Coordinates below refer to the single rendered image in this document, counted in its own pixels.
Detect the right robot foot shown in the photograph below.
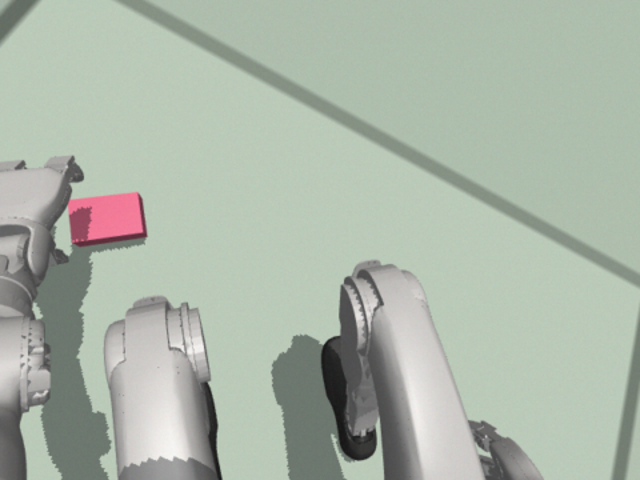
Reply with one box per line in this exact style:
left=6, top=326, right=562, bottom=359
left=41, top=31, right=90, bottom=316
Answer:
left=321, top=336, right=377, bottom=460

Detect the left robot arm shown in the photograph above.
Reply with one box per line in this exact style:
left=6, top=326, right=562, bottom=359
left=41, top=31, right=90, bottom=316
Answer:
left=0, top=218, right=52, bottom=480

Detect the small box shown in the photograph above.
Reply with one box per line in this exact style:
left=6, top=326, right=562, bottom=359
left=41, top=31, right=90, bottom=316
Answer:
left=68, top=192, right=147, bottom=247

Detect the left robot foot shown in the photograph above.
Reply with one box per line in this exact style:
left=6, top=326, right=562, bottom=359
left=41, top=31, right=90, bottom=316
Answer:
left=203, top=382, right=222, bottom=480

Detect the left robot hand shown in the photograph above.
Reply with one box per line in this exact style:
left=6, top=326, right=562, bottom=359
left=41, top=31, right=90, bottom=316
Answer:
left=0, top=155, right=84, bottom=266

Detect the right robot hand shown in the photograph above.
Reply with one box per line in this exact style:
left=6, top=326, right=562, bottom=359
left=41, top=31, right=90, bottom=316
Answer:
left=468, top=420, right=544, bottom=480

